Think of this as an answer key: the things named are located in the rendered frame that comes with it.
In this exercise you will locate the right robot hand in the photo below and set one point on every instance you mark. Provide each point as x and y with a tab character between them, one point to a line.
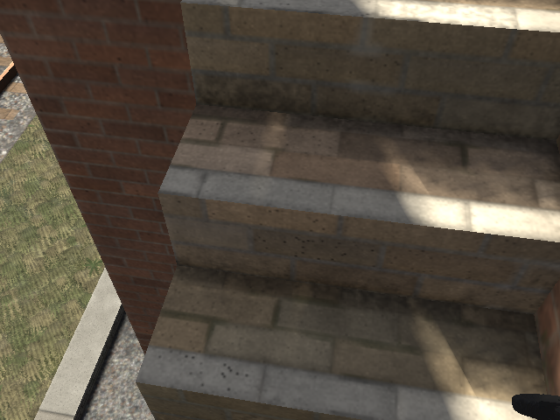
540	407

